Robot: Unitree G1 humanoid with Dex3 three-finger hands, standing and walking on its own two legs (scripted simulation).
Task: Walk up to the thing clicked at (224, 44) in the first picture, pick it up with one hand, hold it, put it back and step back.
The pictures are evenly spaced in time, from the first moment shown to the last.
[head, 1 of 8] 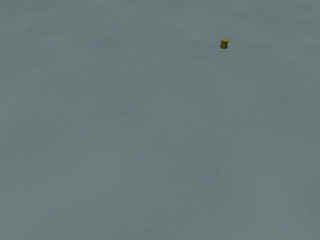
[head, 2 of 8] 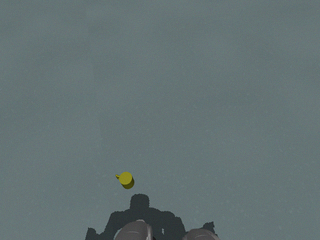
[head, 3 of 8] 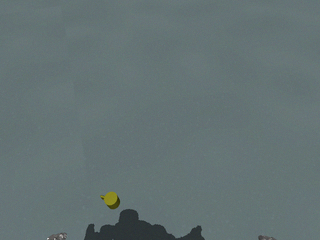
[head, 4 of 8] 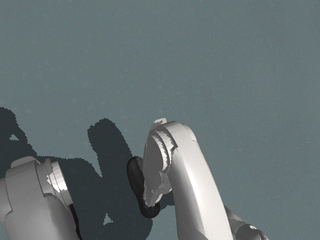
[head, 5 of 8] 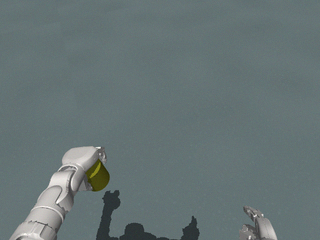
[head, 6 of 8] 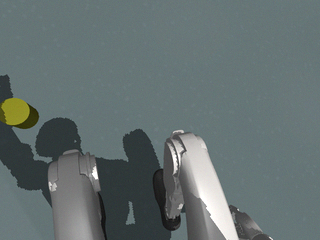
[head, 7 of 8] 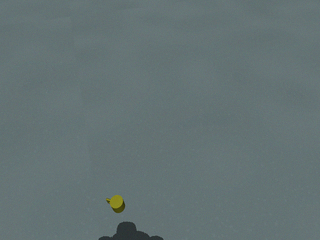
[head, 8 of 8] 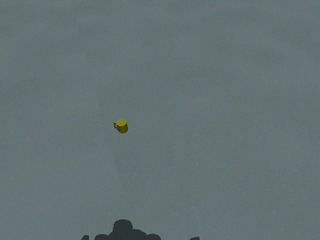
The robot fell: no
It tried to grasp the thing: yes
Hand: left
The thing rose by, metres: 0.66
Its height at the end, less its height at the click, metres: +0.00
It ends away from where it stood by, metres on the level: 0.01
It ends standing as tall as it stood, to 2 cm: yes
